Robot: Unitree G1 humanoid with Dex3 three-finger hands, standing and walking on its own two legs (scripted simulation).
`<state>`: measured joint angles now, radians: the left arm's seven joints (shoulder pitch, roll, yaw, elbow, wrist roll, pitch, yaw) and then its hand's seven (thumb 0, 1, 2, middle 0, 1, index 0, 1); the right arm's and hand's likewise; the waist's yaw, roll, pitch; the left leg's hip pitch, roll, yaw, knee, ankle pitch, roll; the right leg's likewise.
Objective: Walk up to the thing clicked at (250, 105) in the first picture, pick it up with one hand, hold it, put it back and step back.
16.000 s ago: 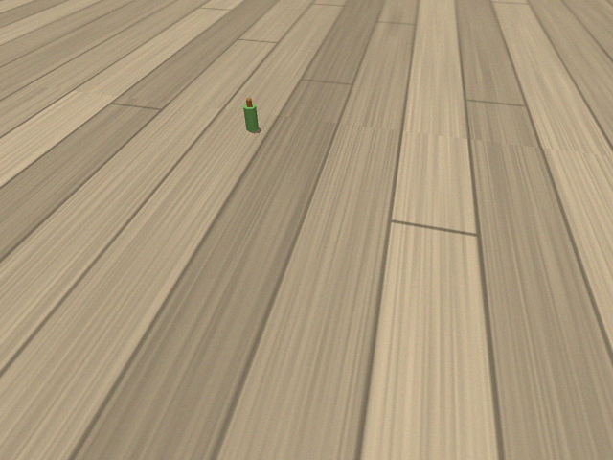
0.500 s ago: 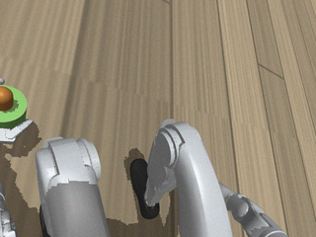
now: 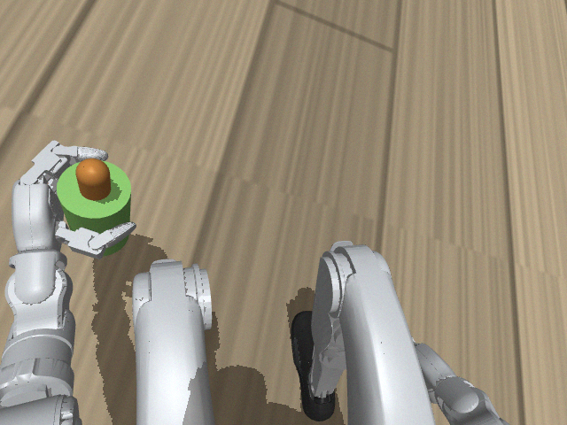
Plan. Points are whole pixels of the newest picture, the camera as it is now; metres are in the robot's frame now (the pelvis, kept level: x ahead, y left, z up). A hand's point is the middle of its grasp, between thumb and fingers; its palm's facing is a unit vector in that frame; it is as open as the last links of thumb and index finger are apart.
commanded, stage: settle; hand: left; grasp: from the side
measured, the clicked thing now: (98, 205) +0.40 +0.24 -0.08
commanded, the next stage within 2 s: lift in 1.08 s
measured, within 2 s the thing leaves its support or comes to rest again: neither
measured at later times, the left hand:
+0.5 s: hand (97, 182) +0.41 +0.23 -0.01, palm faces +0.15 -0.99 -0.06, open 11.1 cm
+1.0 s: hand (85, 179) +0.40 +0.23 +0.02, palm faces +0.16 -0.99 -0.05, open 11.2 cm
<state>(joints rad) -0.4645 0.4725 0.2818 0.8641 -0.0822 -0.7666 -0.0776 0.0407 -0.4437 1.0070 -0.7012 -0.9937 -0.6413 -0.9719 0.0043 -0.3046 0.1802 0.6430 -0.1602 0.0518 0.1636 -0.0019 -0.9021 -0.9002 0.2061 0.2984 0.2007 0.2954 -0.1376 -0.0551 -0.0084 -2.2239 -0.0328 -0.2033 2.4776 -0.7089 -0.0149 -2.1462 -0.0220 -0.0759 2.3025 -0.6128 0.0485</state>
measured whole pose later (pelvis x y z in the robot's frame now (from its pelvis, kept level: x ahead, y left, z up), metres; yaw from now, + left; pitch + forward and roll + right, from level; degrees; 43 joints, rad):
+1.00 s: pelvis +0.01 -0.02 +0.06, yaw +5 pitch +32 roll -4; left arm -0.45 0.34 0.33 0.77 -0.14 -0.61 -0.21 0.04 -0.55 1.14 -0.70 -1.06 -0.64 -1.04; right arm 0.07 -0.28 0.03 0.64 -0.06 0.00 0.06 0.00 -0.91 -0.90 0.20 0.30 0.20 0.30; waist -0.10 -0.01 -0.14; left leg -2.10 -0.02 -0.10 2.25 -0.71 -0.04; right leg -2.09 -0.04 0.00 2.17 -0.64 0.04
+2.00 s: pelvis +0.04 -0.01 +0.20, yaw +7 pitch +31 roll -3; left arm -0.18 0.26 0.21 0.30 -0.20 -0.34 -0.17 0.04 -0.53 1.12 -0.68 -1.07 -0.62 -1.05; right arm 0.11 -0.26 0.00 0.58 0.04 -0.04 -0.02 0.00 -0.89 -0.89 0.20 0.30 0.20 0.29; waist -0.04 0.03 -0.19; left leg -1.65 0.01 -0.07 1.79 -0.68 -0.03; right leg -1.65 -0.05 -0.01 1.74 -0.62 0.03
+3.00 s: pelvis +0.08 -0.01 +0.38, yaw +7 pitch +12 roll -2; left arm -0.10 0.23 0.14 0.41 -0.20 -0.33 -0.16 0.04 -0.52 1.11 -0.68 -1.07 -0.62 -1.04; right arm 0.22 -0.22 0.02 0.64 0.02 -0.07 -0.06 0.01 -0.89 -0.90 0.20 0.30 0.20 0.30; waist -0.02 0.01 -0.09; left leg -0.77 0.04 -0.04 1.05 -0.50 -0.02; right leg -0.77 -0.03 -0.03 1.01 -0.44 0.03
